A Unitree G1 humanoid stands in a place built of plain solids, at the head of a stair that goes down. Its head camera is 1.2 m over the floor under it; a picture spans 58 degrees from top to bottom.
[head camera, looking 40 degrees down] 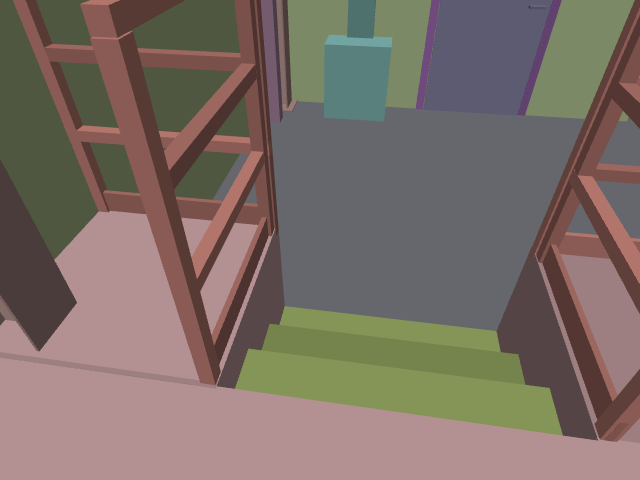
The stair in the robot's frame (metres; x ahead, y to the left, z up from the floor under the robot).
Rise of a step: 0.19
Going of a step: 0.28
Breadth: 1.12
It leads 9 degrees to the right of straight ahead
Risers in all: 4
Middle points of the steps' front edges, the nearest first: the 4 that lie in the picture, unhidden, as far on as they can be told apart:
0.65 -0.23 0.00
0.93 -0.27 -0.19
1.20 -0.31 -0.38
1.48 -0.36 -0.57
